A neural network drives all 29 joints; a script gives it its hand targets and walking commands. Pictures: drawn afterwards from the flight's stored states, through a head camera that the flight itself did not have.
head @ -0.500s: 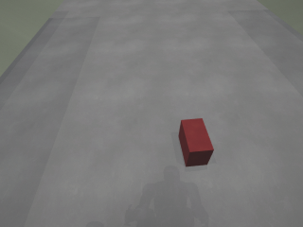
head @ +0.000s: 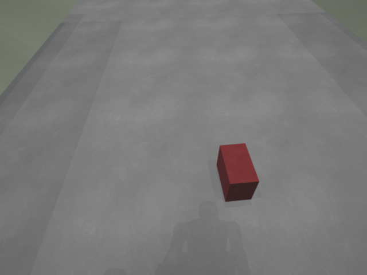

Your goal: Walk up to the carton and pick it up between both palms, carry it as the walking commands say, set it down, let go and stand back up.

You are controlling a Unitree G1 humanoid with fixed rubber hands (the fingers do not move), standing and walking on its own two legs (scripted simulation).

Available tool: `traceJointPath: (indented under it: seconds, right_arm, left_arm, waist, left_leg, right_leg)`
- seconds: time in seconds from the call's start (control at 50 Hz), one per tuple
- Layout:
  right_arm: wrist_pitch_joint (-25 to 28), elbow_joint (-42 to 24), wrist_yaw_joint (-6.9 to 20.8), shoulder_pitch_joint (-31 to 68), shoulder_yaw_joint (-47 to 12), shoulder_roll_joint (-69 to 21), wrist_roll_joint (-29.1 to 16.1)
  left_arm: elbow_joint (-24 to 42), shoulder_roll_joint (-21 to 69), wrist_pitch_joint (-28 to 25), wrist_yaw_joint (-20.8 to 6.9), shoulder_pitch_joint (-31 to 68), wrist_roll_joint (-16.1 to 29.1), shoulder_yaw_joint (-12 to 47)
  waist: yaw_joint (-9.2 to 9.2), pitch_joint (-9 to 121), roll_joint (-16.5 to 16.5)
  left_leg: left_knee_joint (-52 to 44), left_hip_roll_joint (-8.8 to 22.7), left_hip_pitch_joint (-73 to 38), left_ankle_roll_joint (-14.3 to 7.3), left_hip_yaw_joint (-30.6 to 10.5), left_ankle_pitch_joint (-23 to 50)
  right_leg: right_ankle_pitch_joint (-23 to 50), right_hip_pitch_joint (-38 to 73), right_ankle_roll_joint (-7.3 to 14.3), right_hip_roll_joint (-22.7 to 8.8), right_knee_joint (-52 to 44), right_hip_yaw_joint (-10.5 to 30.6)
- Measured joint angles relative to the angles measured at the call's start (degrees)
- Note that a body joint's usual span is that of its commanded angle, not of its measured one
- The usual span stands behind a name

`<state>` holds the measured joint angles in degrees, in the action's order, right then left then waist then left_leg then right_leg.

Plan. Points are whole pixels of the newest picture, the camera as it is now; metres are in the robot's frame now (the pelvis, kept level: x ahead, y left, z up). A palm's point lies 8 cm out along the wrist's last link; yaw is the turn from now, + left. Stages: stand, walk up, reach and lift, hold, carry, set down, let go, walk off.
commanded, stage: stand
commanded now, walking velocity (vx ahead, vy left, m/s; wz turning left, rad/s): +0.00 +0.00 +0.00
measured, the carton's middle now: (235, 172) +0.80 -0.29 -0.67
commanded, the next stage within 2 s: walk up in 0.86 s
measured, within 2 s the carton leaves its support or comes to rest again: neither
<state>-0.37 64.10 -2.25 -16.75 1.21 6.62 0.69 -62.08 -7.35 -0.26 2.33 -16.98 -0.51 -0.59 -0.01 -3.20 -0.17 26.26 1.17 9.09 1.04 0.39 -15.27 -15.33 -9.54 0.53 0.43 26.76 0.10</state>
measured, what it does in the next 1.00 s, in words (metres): stands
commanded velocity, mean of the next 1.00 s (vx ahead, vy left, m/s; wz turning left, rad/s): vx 0.00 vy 0.00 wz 0.00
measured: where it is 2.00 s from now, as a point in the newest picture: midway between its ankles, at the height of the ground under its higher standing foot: outside the picture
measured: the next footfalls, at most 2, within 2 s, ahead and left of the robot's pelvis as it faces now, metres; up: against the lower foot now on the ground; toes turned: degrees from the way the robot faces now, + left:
right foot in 1.42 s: +0.11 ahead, -0.25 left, +0.00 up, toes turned -17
left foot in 1.92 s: +0.46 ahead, -0.08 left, +0.00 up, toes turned -7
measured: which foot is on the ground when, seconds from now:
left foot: down 0.00-1.00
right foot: down 0.00-1.00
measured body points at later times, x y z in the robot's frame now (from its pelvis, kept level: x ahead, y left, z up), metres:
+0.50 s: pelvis -0.01 +0.00 +0.00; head +0.00 +0.00 +0.45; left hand -0.03 +0.20 -0.16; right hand -0.04 -0.21 -0.16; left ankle -0.01 +0.13 -0.74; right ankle -0.01 -0.11 -0.74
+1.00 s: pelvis -0.01 +0.00 +0.00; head +0.00 +0.00 +0.45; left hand -0.04 +0.20 -0.16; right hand -0.05 -0.20 -0.16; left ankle -0.01 +0.13 -0.74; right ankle -0.01 -0.11 -0.74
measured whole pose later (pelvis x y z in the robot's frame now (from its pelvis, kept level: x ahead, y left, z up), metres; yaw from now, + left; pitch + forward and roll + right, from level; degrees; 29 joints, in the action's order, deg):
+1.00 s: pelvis -0.01 +0.00 +0.00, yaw +0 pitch -2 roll +0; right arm 0.1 68.4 -2.4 -18.3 0.1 5.2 0.7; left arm -66.2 -5.9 -0.6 2.3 -17.9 -0.5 0.1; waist -0.1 -2.3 -0.2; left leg 24.9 1.6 9.8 1.5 0.2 -13.5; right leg -13.6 -10.1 0.8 0.7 25.2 -0.2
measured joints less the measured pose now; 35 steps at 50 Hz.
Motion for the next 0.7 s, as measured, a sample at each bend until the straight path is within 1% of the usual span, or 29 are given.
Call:
traceJointPath:
  seconds: [0.28, 0.7]
  right_arm:
    - [0.00, 3.09, -0.24, -0.34, -0.33, -0.75, 0.07]
    - [0.35, 4.46, -0.18, -1.43, -0.97, -1.30, 0.02]
  left_arm:
    - [-2.70, 0.96, -0.24, 0.11, -0.06, -0.03, 0.36]
    - [-4.26, 1.42, -0.28, -0.01, -1.03, 0.07, 0.72]
  waist:
    - [0.04, 0.46, 0.09]
    - [-0.06, 0.65, -0.07]
  left_leg:
    - [-0.75, 0.18, -0.03, 0.20, -0.13, 0.88]
    - [-1.24, 0.40, 0.40, 0.40, -0.15, 1.60]
  right_leg:
    - [0.87, 0.09, 0.14, 0.12, -0.81, -0.19]
    - [1.61, -0.33, 0.27, 0.26, -1.33, -0.28]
